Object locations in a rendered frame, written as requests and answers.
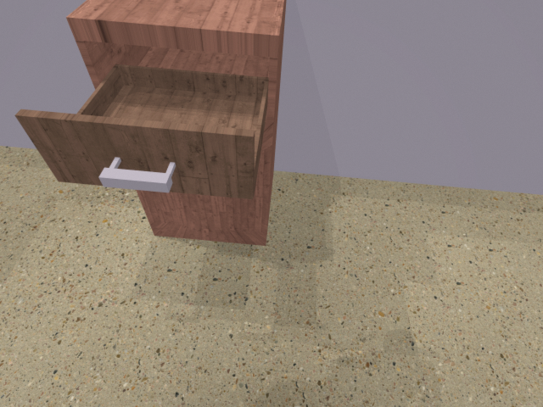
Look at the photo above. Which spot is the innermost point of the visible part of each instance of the handle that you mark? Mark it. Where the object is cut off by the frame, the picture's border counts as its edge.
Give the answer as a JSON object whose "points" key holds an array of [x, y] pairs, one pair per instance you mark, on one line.
{"points": [[137, 179]]}

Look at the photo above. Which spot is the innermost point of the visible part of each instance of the drawer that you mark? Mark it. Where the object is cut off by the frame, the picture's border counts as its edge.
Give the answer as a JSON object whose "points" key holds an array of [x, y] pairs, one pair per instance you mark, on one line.
{"points": [[210, 125]]}

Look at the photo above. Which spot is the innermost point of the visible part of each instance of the cabinet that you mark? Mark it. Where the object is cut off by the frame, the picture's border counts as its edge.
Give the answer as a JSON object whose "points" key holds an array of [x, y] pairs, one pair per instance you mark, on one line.
{"points": [[236, 37]]}

